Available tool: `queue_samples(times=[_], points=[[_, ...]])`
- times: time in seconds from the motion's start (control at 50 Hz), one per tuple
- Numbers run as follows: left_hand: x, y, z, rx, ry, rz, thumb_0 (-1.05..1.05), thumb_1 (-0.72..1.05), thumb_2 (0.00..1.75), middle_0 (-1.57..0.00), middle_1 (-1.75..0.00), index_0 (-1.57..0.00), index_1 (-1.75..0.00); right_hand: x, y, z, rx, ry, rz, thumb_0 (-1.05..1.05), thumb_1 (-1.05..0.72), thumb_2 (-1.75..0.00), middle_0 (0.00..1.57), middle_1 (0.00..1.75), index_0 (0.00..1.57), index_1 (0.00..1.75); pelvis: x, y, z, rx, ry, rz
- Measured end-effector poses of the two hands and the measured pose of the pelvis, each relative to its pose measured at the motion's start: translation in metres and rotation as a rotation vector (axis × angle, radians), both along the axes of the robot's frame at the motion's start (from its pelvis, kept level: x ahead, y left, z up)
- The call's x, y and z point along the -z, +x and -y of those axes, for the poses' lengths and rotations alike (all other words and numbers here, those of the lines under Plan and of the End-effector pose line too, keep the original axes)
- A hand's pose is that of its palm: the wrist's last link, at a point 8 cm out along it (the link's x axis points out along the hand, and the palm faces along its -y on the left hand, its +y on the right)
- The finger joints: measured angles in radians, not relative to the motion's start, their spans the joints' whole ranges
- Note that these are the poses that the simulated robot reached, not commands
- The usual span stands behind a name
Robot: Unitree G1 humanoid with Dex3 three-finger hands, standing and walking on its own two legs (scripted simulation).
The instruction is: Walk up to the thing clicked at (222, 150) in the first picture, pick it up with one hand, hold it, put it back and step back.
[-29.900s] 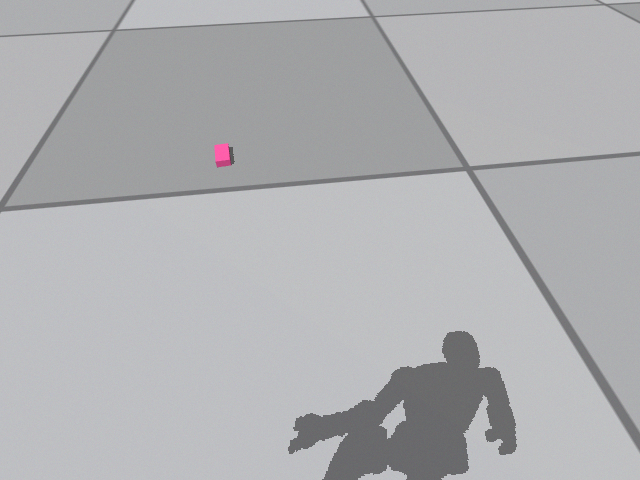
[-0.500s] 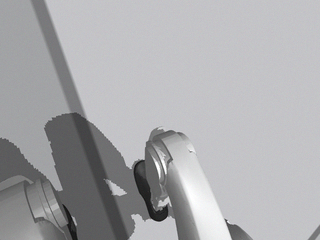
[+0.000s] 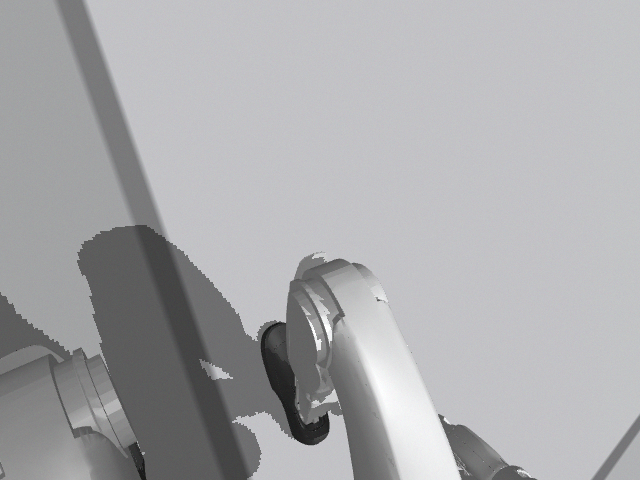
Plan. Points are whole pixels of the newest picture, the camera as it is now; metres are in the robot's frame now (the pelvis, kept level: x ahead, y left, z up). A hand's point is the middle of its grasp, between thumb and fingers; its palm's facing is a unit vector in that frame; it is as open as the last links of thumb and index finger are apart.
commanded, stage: rest palm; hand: left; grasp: from above
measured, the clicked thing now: out of the picture +0.46 +0.36 -0.28
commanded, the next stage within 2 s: close in 0.42 s
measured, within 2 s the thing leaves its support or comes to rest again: neither
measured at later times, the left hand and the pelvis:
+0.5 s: hand out of the picture +0.45 +0.34 -0.26, palm faces -0.44 -0.16 -0.88, open 14.2 cm; pelvis +0.00 +0.00 +0.00, yaw -1 degrees
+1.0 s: hand out of the picture +0.44 +0.34 -0.25, palm faces -0.46 -0.16 -0.87, open 13.2 cm; pelvis -0.01 +0.00 +0.00, yaw -1 degrees
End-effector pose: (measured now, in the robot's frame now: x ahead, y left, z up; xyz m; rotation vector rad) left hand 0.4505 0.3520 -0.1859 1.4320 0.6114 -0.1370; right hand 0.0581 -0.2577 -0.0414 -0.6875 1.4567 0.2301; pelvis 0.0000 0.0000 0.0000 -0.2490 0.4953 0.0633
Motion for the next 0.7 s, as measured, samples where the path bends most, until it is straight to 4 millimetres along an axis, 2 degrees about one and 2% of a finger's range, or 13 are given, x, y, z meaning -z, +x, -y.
queue_samples(times=[0.42, 0.56, 0.7], points=[[0.013, 0.004, 0.007, -0.008, 0.003, -0.008, 0.00, -0.53, 0.99, -0.08, -0.99, -0.07, -1.00, -0.004, -0.017, -0.009, -0.006, 0.029, -0.046, 0.00, -0.90, -0.90, 0.20, 0.30, 0.20, 0.30, 0.000, -0.001, -0.001, 0.008, -0.013, 0.007], [0.015, 0.005, 0.008, -0.006, 0.003, 0.002, 0.00, -0.52, 0.99, -0.09, -0.99, -0.07, -1.00, -0.007, -0.017, -0.008, -0.013, 0.029, -0.050, 0.00, -0.90, -0.91, 0.20, 0.30, 0.20, 0.30, -0.001, 0.000, -0.001, 0.010, -0.014, 0.009], [0.009, 0.005, 0.004, -0.023, 0.018, 0.009, 0.00, -0.47, 0.96, -0.10, -0.99, -0.10, -0.99, -0.008, -0.013, -0.005, -0.018, 0.025, -0.034, 0.00, -0.90, -0.90, 0.20, 0.30, 0.20, 0.30, -0.002, -0.001, -0.001, 0.010, -0.014, 0.010]])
